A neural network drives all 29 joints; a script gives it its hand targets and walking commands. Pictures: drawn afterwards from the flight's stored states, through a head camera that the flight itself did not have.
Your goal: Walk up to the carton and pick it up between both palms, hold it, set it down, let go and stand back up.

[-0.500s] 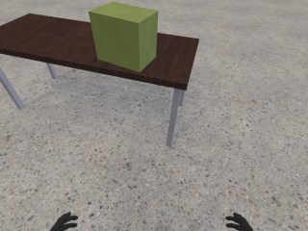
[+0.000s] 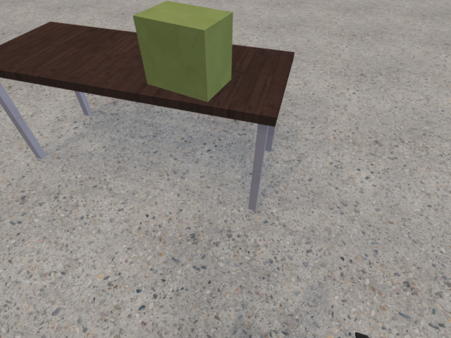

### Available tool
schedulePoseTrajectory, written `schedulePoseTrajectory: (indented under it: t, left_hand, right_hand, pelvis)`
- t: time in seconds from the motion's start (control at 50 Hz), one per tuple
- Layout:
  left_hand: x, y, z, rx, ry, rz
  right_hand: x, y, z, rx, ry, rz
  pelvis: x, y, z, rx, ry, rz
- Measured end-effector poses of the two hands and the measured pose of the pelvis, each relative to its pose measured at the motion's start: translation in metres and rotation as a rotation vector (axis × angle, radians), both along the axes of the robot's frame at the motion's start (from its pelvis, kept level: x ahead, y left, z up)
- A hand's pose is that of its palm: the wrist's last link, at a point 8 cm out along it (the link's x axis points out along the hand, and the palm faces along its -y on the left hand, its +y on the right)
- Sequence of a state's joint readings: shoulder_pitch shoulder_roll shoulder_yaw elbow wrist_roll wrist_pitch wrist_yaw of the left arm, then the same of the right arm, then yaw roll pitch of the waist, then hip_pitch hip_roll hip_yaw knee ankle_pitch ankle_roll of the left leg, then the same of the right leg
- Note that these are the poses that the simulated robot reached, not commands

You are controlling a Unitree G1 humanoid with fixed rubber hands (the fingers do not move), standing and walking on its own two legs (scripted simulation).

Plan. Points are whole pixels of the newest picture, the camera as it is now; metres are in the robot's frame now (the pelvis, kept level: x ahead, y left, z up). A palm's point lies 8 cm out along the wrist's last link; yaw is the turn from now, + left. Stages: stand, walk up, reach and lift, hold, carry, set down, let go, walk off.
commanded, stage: walk up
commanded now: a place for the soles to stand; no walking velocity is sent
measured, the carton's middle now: (187, 50) +1.14 +0.13 +0.01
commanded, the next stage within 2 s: none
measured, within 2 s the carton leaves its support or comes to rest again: neither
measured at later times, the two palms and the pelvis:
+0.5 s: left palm (50, 284) +0.27 +0.34 -0.08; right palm out of the picture +0.05 -0.15 -0.12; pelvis +0.09 +0.12 -0.01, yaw -10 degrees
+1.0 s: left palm (22, 244) +0.38 +0.48 -0.12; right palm (262, 228) +0.40 -0.10 -0.11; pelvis +0.27 +0.20 -0.05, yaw -16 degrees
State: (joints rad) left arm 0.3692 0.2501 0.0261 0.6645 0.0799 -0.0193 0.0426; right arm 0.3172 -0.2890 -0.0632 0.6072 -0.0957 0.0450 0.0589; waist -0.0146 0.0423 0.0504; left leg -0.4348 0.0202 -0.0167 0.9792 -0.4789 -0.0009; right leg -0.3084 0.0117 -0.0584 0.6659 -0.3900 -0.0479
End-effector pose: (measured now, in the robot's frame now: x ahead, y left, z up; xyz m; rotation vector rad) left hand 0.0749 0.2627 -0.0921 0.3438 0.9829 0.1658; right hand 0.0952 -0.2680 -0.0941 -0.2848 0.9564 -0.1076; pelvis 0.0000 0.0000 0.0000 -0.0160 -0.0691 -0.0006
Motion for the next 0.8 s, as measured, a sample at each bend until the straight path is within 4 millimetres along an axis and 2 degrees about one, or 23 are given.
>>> schedulePoseTrajectory:
  t: [0.06, 0.1, 0.14, 0.2, 0.24, 0.28, 0.34, 0.44, 0.54, 0.62, 0.68, 0.74, 0.8]
  left_hand:
    - [-0.027, 0.03, 0.004, 0.063, 0.064, 0.037]
    - [-0.037, 0.051, 0.005, 0.093, 0.087, 0.061]
    - [-0.038, 0.071, 0.004, 0.115, 0.091, 0.078]
    - [-0.024, 0.1, -0.004, 0.121, 0.062, 0.087]
    - [-0.005, 0.116, -0.015, 0.111, 0.038, 0.074]
    - [0.019, 0.123, -0.026, 0.09, 0.019, 0.043]
    - [0.064, 0.112, -0.033, 0.016, -0.021, -0.024]
    - [0.146, 0.088, -0.009, -0.053, -0.113, -0.162]
    - [0.219, 0.08, 0.019, -0.051, -0.177, -0.256]
    - [0.266, 0.074, 0.023, -0.025, -0.181, -0.316]
    - [0.291, 0.071, 0.012, 0.001, -0.174, -0.342]
    - [0.296, 0.085, -0.004, 0.046, -0.145, -0.316]
    - [0.284, 0.114, -0.016, 0.083, -0.086, -0.224]
  right_hand:
    - [0.003, 0.007, -0.001, 0.008, 0.001, -0.005]
    - [0.009, 0.017, -0.002, 0.019, -0.007, -0.006]
    - [0.017, 0.03, -0.004, 0.03, -0.018, -0.004]
    - [0.03, 0.054, -0.008, 0.041, -0.039, -0.003]
    - [0.033, 0.069, -0.012, 0.038, -0.055, -0.018]
    - [0.022, 0.08, -0.019, 0.028, -0.059, -0.058]
    - [-0.007, 0.087, -0.03, 0.006, -0.026, -0.169]
    - [-0.041, 0.102, -0.03, -0.002, 0.045, -0.311]
    - [-0.046, 0.121, -0.033, 0.022, 0.128, -0.366]
    - [-0.037, 0.132, -0.042, 0.046, 0.197, -0.384]
    - [-0.021, 0.136, -0.058, 0.062, 0.247, -0.368]
    - [0.011, 0.139, -0.067, 0.072, 0.273, -0.314]
    - [0.067, 0.134, -0.062, 0.045, 0.232, -0.252]
  pelvis:
    - [0.004, 0.014, 0.001, -0.012, 0.003, -0.004]
    - [0.008, 0.023, 0.0, -0.021, 0.002, -0.004]
    - [0.011, 0.034, -0.004, -0.032, -0.001, 0.001]
    - [0.018, 0.054, -0.013, -0.045, -0.004, 0.004]
    - [0.024, 0.068, -0.021, -0.033, -0.008, 0.0]
    - [0.03, 0.082, -0.03, 0.006, -0.016, -0.035]
    - [0.043, 0.099, -0.033, 0.011, -0.023, -0.079]
    - [0.069, 0.117, -0.019, 0.032, -0.037, -0.138]
    - [0.096, 0.129, -0.01, 0.039, -0.015, -0.183]
    - [0.122, 0.132, -0.012, 0.044, 0.014, -0.23]
    - [0.142, 0.132, -0.023, 0.0, 0.028, -0.253]
    - [0.161, 0.132, -0.033, -0.026, 0.019, -0.247]
    - [0.184, 0.137, -0.035, -0.023, 0.003, -0.237]
